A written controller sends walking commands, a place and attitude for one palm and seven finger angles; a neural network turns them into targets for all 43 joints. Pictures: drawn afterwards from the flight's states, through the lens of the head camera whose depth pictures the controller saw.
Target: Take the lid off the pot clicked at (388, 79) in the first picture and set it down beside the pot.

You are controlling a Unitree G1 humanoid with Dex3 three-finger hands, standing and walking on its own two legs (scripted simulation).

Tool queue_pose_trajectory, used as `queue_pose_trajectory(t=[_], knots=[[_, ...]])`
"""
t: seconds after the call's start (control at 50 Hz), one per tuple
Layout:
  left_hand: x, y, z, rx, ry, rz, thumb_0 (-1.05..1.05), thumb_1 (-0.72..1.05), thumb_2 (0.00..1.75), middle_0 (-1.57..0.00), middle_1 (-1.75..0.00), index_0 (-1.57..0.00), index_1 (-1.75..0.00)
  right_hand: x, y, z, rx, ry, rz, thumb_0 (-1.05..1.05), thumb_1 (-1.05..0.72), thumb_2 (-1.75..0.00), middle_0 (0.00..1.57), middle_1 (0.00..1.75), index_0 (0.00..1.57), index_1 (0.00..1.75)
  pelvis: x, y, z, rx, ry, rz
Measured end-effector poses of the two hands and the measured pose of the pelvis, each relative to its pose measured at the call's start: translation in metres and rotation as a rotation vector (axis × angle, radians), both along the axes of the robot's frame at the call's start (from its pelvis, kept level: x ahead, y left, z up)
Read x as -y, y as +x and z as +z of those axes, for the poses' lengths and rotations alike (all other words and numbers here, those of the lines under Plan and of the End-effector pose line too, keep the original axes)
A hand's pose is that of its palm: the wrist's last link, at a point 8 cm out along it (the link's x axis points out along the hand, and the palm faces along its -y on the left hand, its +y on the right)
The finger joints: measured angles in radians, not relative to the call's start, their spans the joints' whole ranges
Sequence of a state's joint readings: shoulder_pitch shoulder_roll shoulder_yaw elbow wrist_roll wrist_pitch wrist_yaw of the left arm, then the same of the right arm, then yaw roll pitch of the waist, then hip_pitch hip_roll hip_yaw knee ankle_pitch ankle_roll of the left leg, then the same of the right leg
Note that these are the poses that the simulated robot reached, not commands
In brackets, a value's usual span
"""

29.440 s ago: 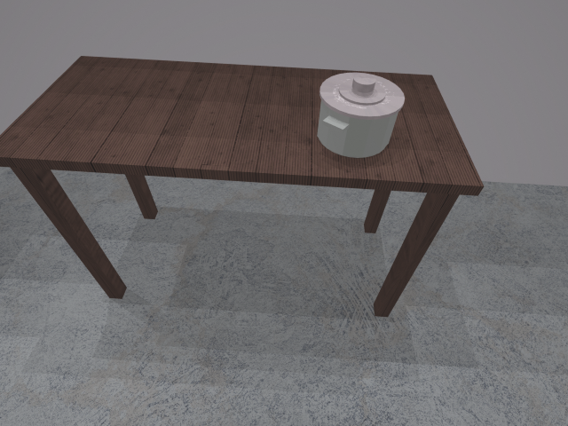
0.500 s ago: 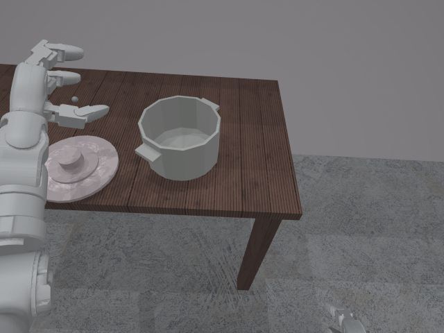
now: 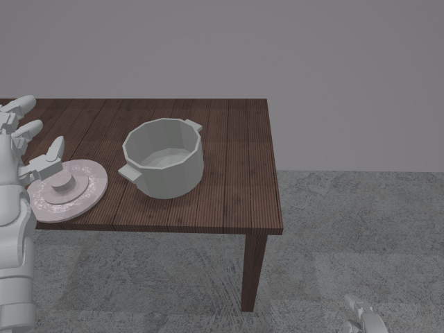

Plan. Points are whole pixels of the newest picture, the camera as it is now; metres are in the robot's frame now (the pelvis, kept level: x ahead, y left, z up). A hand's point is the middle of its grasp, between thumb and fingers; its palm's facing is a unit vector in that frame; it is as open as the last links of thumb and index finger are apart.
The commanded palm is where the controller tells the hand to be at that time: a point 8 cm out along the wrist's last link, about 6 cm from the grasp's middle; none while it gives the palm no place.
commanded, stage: draw the hand back to the body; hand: left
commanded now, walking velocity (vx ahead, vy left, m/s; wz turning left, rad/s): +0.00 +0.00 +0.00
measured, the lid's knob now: (62, 181) +0.43 +0.42 -0.01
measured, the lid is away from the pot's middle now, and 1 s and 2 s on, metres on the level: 0.25 0.25 0.25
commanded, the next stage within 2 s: step back with the hand held close in 1.06 s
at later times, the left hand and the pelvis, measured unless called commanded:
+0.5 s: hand (37, 206) +0.24 +0.28 +0.18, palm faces +0.46 -0.85 -0.27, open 7.4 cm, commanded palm +0.18 +0.31 +0.19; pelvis -0.01 +0.00 +0.00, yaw +0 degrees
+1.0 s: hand (11, 272) +0.15 +0.27 +0.16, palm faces +0.39 -0.86 -0.33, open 7.4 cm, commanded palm +0.10 +0.31 +0.18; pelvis -0.02 +0.03 +0.00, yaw +1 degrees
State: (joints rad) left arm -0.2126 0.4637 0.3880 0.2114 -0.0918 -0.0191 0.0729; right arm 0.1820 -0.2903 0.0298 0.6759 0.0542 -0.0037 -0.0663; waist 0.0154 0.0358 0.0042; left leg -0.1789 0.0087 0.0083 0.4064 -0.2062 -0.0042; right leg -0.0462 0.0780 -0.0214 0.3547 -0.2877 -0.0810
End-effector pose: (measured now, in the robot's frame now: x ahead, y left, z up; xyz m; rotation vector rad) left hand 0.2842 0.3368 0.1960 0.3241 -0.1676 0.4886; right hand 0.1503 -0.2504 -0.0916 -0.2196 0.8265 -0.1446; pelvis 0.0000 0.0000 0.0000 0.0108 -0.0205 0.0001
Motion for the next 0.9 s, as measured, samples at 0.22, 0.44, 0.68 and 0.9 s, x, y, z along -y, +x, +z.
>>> queue_pose_trajectory(t=[0.22,0.44,0.68,0.9], knots=[[0.012,-0.041,-0.005,0.018,0.008,0.002,0.01,0.73,0.85,-0.24,-0.41,-0.24,-0.41,-0.011,0.021,0.008,0.09,0.039,0.04,0.01,-0.91,-0.9,0.2,0.3,0.2,0.3,0.007,-0.004,-0.001,0.026,0.004,0.004],[0.02,-0.08,-0.011,0.03,0.021,-0.023,0.01,0.87,0.89,-0.21,-0.32,-0.21,-0.32,-0.026,0.016,0.009,0.112,0.049,0.061,0.01,-0.91,-0.9,0.2,0.3,0.2,0.3,0.0,-0.011,0.001,0.05,-0.001,0.004],[0.026,-0.118,-0.016,0.017,0.046,-0.076,0.02,0.89,0.9,-0.21,-0.3,-0.21,-0.3,-0.042,0.01,0.014,0.141,0.043,0.071,0.01,-0.91,-0.9,0.2,0.3,0.2,0.3,-0.013,-0.015,0.002,0.072,-0.007,0.001],[0.03,-0.157,-0.02,-0.014,0.057,-0.108,0.02,0.89,0.9,-0.21,-0.3,-0.21,-0.3,-0.06,0.014,0.024,0.19,0.038,0.104,0.01,-0.91,-0.9,0.2,0.3,0.2,0.3,-0.024,-0.02,0.002,0.084,-0.015,0.006]])
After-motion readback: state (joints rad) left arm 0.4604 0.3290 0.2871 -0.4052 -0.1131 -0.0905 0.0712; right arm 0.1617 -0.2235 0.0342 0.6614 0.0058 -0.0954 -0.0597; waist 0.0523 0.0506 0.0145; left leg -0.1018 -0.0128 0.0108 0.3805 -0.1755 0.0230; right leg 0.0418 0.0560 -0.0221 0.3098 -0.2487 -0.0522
